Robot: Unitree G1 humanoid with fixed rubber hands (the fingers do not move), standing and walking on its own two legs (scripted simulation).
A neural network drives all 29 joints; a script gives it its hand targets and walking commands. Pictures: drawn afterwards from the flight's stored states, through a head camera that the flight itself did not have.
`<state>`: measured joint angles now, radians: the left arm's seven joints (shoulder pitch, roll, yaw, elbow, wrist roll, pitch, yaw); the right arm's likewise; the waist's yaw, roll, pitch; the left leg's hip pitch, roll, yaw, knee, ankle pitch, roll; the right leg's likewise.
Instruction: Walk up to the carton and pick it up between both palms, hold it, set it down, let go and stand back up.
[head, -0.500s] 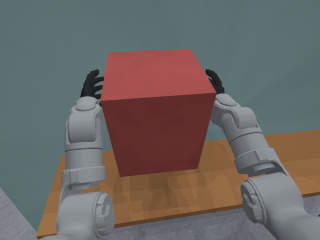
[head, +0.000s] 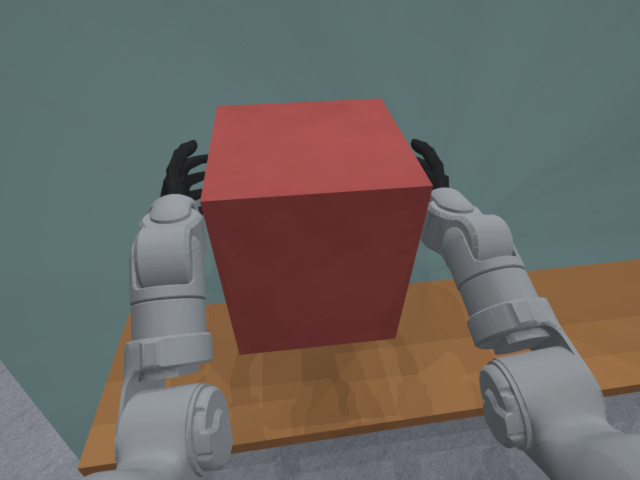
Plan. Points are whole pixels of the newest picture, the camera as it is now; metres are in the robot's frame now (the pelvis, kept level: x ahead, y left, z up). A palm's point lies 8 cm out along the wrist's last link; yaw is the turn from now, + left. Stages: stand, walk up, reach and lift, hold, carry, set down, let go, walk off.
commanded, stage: hold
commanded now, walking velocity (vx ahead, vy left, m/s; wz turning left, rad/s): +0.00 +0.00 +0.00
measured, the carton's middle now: (310, 227) +0.37 +0.01 +0.20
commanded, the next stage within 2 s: none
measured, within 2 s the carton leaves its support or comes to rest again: neither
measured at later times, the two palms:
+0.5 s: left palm (180, 201) +0.37 +0.16 +0.25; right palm (427, 195) +0.37 -0.14 +0.24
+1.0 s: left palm (180, 206) +0.36 +0.16 +0.25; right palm (428, 202) +0.36 -0.14 +0.23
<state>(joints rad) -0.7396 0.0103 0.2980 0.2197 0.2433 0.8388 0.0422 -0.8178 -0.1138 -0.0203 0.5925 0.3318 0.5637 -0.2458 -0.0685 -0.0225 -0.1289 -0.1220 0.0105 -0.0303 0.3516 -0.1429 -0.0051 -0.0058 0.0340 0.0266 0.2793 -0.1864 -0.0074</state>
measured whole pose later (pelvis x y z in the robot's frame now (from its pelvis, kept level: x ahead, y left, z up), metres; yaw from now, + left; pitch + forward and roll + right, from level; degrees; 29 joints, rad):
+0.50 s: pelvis +0.00 +0.01 +0.00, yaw +0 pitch -4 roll -1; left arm -0.77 0.03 0.29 0.28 0.25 0.83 0.03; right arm -0.84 -0.12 -0.02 0.64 0.34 0.55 -0.25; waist -0.08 -0.04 -0.14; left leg -0.14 0.01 -0.03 0.36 -0.15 0.00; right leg -0.02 0.03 0.03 0.28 -0.19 0.00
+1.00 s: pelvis +0.00 +0.00 +0.00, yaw +0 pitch -5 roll -1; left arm -0.71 0.00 0.29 0.17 0.25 0.84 0.05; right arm -0.79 -0.12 0.00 0.56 0.35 0.55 -0.25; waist -0.07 -0.02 -0.12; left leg -0.12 0.01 -0.03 0.36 -0.15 0.00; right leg 0.00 0.03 0.03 0.27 -0.19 0.00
